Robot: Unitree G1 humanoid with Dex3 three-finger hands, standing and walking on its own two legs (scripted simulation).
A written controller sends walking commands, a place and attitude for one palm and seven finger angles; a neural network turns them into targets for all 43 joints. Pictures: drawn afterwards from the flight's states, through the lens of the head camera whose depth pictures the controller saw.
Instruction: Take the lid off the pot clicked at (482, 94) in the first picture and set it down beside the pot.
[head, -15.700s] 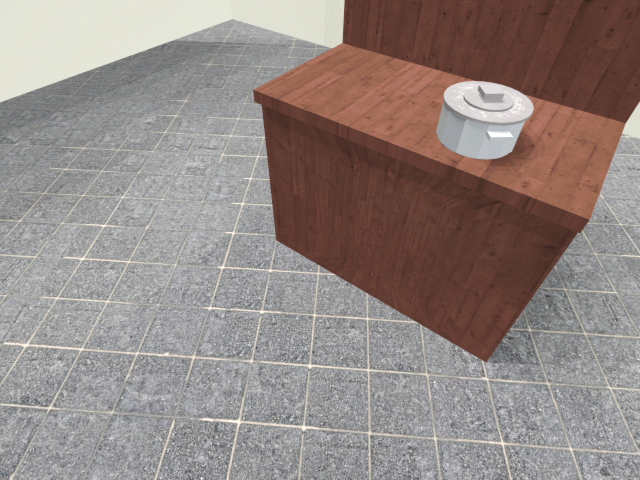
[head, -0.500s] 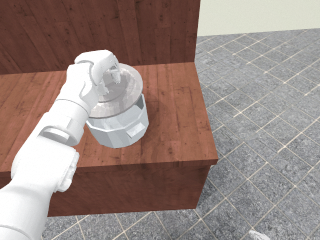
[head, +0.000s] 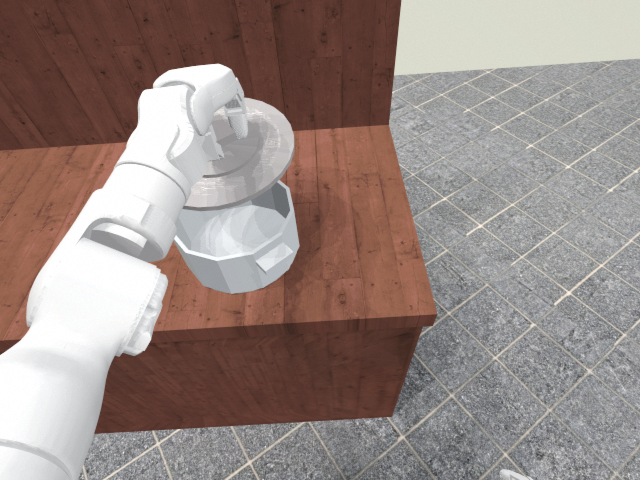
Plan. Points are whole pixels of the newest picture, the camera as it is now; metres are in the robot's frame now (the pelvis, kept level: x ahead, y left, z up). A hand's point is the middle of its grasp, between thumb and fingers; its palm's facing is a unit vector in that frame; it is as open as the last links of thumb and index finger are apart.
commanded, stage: lift the lid straight up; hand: left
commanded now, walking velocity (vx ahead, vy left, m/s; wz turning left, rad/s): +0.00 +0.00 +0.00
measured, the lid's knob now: (213, 133) +0.52 +0.12 +0.17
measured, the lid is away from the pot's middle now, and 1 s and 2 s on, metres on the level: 0.01 0.05 0.17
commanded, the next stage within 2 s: move the lid sideways beside the pot in 0.50 s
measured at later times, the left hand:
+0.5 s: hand (199, 117) +0.49 +0.12 +0.21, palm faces -0.30 -0.05 -0.95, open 7.1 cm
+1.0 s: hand (161, 121) +0.50 +0.16 +0.21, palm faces -0.30 -0.06 -0.95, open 7.0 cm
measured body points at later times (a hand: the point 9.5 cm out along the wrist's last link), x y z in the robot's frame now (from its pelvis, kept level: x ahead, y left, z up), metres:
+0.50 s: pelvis +0.01 +0.00 +0.00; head +0.04 -0.03 +0.45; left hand +0.50 +0.12 +0.27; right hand +0.10 -0.27 -0.13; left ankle +0.05 +0.11 -0.74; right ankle -0.05 -0.13 -0.74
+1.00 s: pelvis +0.01 +0.00 +0.00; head +0.05 -0.02 +0.45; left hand +0.51 +0.16 +0.26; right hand +0.09 -0.27 -0.13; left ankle +0.05 +0.11 -0.74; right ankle -0.05 -0.13 -0.74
